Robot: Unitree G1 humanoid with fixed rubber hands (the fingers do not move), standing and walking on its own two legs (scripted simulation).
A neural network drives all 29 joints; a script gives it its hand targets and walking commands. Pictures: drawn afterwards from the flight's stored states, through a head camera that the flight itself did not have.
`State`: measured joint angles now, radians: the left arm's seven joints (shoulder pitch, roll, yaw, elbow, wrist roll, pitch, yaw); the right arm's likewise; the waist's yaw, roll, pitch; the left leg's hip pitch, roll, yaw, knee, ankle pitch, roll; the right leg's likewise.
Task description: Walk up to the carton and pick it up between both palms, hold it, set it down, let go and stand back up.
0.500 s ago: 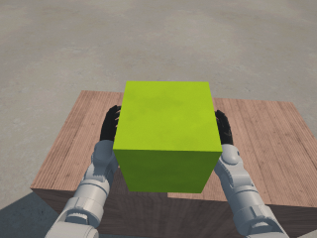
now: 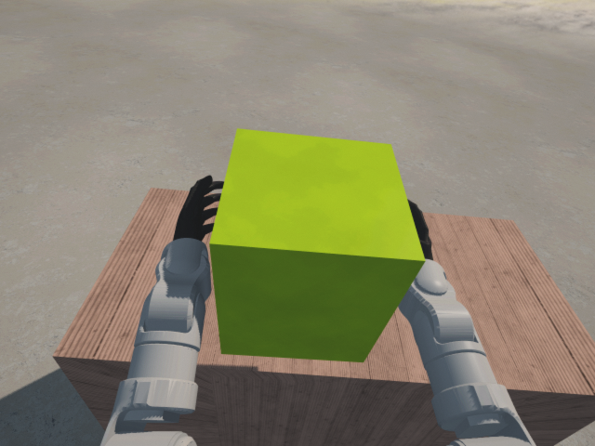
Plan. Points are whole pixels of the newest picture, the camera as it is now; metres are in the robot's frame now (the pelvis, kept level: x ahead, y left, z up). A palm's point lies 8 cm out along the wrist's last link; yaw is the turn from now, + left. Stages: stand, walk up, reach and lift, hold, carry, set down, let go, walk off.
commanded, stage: reach and lift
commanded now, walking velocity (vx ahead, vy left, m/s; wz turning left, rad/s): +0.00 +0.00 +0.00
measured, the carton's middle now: (303, 252) +0.36 -0.02 +0.12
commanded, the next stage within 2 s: hold in 1.08 s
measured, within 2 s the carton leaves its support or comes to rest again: neither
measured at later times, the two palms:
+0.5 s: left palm (185, 223) +0.37 +0.14 +0.16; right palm (409, 245) +0.35 -0.16 +0.15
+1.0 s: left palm (182, 216) +0.37 +0.14 +0.17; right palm (410, 232) +0.36 -0.16 +0.16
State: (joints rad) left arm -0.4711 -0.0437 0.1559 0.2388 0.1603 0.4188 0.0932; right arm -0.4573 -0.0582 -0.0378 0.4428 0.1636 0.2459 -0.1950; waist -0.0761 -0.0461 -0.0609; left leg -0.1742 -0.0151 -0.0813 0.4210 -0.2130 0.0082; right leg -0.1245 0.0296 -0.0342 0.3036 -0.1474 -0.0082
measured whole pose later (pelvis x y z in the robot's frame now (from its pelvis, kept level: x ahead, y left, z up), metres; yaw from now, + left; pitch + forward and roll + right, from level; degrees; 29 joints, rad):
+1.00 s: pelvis +0.01 +0.01 +0.00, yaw +0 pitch -3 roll -2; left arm -0.53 -0.04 0.19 0.19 0.18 0.55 0.09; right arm -0.56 -0.08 -0.03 0.46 0.23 0.32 -0.21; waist -0.09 -0.03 -0.05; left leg -0.13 -0.02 -0.08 0.42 -0.23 0.02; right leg -0.07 0.03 -0.03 0.28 -0.15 0.00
